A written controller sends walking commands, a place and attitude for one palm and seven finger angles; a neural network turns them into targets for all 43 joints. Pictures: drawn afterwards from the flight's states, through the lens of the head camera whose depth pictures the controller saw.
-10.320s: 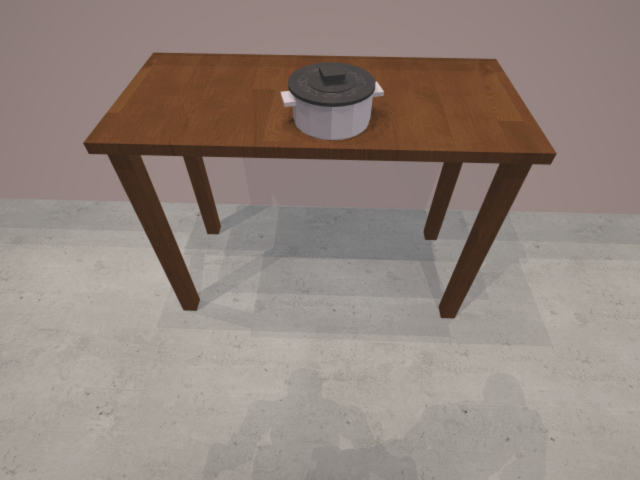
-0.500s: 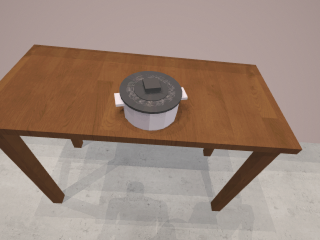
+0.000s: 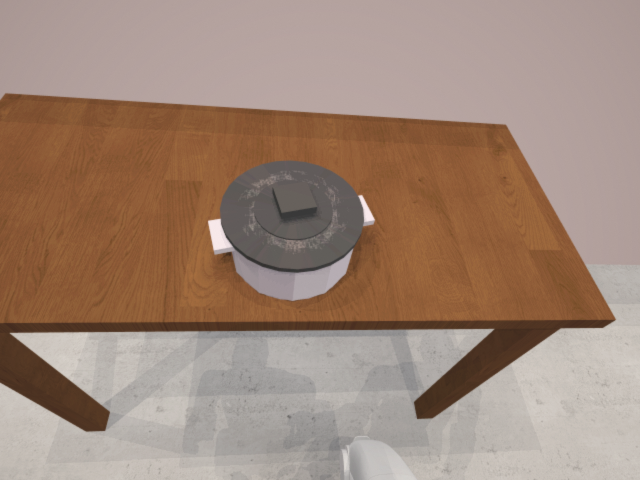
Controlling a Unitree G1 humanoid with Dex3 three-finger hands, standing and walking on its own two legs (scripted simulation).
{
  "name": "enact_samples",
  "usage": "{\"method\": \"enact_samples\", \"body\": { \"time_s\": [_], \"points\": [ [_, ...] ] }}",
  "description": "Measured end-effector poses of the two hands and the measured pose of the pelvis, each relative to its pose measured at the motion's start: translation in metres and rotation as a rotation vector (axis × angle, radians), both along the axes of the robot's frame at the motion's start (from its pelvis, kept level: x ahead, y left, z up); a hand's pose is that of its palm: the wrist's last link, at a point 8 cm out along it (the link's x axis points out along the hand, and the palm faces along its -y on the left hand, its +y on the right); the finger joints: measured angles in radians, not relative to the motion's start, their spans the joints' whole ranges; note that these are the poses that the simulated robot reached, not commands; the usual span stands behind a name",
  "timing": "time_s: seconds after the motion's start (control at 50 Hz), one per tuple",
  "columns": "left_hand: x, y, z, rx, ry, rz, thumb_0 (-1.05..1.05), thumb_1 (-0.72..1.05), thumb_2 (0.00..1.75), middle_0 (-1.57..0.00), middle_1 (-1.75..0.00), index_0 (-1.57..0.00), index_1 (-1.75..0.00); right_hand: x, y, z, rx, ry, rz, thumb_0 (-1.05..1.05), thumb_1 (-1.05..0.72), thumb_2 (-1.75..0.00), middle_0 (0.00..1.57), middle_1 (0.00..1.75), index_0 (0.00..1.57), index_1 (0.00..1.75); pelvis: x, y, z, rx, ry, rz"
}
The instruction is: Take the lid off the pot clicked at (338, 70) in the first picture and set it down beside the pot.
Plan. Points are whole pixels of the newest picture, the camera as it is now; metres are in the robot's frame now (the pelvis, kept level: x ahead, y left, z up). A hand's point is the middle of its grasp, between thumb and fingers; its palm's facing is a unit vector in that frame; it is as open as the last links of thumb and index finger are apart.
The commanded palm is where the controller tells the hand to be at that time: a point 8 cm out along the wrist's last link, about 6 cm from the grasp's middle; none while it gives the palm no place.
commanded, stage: shuffle to correct the standing spot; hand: left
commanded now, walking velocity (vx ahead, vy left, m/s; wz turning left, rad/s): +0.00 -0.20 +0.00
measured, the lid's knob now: (294, 199) +0.45 +0.04 +0.09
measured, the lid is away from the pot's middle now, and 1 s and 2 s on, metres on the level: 0.00 0.00 0.00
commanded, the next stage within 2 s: come to a stop and stand still in 1.44 s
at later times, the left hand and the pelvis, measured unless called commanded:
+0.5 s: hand out of the picture +0.15 +0.06 -0.19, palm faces +0.08 -0.98 -0.20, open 7.3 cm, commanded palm none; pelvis +0.06 -0.13 -0.02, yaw +2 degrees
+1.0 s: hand out of the picture +0.00 +0.01 -0.17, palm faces +0.12 -0.94 -0.33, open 7.4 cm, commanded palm none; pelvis +0.00 -0.20 -0.02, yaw +2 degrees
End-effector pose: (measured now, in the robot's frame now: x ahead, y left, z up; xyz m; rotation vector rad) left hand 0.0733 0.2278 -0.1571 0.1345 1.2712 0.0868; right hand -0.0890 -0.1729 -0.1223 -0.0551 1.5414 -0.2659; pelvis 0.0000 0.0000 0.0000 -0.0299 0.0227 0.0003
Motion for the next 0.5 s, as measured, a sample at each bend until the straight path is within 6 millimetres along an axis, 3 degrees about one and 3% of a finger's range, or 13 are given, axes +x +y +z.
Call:
{"method": "enact_samples", "body": {
  "time_s": [0.12,0.22,0.28,0.38,0.5],
  "points": [
    [0.052,-0.047,0.0,-0.025,-0.039,-0.047,0.01,0.91,0.9,-0.19,-0.3,-0.19,-0.29,0.003,-0.035,-0.008,0.009,0.069,-0.025,0.0,-0.9,-0.9,0.21,0.3,0.21,0.3,0.025,-0.029,-0.008,0.021,0.002,-0.003],
    [0.093,-0.086,-0.004,-0.011,-0.129,-0.054,0.01,0.91,0.9,-0.2,-0.3,-0.2,-0.3,0.023,-0.087,-0.033,0.011,0.103,-0.037,0.0,-0.9,-0.9,0.21,0.3,0.21,0.3,0.05,-0.064,-0.026,0.031,-0.001,-0.004],
    [0.094,-0.102,-0.001,0.003,-0.134,-0.035,0.0,0.91,0.9,-0.2,-0.3,-0.2,-0.3,0.056,-0.121,-0.038,-0.016,0.069,-0.01,0.0,-0.91,-0.9,0.21,0.3,0.21,0.3,0.054,-0.08,-0.024,0.021,-0.012,0.01],
    [0.081,-0.114,0.005,0.031,-0.12,0.035,-0.01,0.92,0.9,-0.2,-0.3,-0.2,-0.3,0.127,-0.168,-0.031,-0.077,-0.083,0.065,0.0,-0.91,-0.9,0.2,0.3,0.2,0.3,0.059,-0.103,-0.017,0.019,-0.005,0.029],
    [0.06,-0.12,0.001,0.054,-0.103,0.073,0.0,0.91,0.9,-0.2,-0.3,-0.2,-0.3,0.197,-0.188,-0.022,-0.09,-0.256,0.143,0.0,-0.91,-0.9,0.2,0.3,0.2,0.3,0.06,-0.126,-0.017,0.011,0.011,0.036]
  ]
}}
